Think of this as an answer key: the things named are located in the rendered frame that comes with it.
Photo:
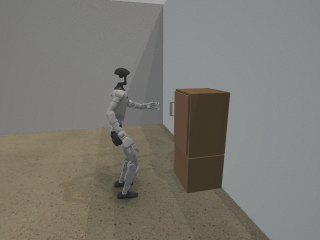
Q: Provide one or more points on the cupboard door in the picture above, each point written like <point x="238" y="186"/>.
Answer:
<point x="181" y="120"/>

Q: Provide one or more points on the left robot forearm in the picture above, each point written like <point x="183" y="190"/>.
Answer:
<point x="140" y="106"/>

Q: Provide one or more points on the robot right hand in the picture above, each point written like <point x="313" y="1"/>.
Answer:
<point x="128" y="143"/>

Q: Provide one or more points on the robot left hand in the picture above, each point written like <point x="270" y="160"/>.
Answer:
<point x="151" y="105"/>

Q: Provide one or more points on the handle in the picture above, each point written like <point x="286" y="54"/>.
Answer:
<point x="170" y="108"/>

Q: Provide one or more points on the robot right upper arm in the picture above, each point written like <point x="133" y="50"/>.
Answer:
<point x="118" y="96"/>

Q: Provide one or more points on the robot torso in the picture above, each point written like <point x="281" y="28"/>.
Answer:
<point x="120" y="111"/>

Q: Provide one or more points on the right robot forearm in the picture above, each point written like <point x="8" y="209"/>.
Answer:
<point x="114" y="122"/>

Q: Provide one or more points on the robot left upper arm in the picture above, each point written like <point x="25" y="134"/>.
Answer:
<point x="130" y="103"/>

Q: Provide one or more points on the robot right thigh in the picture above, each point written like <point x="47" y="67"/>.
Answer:
<point x="117" y="141"/>

